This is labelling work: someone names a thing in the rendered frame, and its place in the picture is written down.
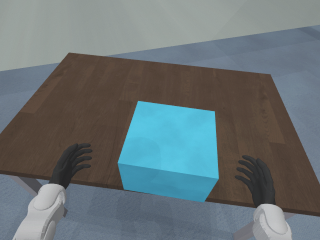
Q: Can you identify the table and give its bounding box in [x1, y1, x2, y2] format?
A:
[0, 52, 320, 240]

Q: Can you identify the right robot forearm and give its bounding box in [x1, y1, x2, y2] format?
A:
[252, 204, 293, 240]

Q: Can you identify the left robot forearm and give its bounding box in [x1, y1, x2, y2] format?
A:
[12, 183, 67, 240]

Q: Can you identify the robot left hand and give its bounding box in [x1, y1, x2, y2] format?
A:
[48, 143, 93, 189]

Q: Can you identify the robot right hand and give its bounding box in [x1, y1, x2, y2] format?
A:
[235, 155, 276, 208]

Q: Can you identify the carton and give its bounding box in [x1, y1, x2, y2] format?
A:
[117, 101, 219, 203]

